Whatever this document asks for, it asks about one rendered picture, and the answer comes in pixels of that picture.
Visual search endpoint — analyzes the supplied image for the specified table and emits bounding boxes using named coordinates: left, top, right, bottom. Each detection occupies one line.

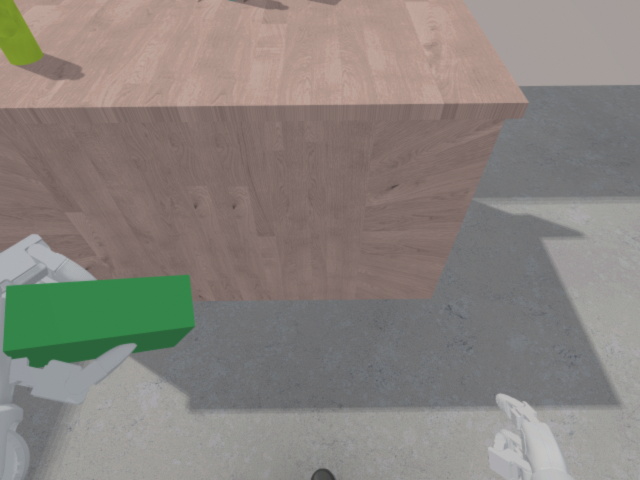
left=0, top=0, right=529, bottom=301

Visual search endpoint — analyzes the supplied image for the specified robot right hand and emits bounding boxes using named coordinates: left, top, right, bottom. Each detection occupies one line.
left=488, top=393, right=569, bottom=480

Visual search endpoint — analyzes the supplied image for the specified robot left forearm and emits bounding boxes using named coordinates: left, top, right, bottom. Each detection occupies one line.
left=0, top=404, right=30, bottom=480

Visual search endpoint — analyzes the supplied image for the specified sponge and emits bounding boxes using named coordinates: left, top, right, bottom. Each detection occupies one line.
left=3, top=275, right=195, bottom=368

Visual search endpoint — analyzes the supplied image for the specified robot left hand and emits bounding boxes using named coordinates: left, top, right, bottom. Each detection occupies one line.
left=0, top=234, right=137, bottom=405

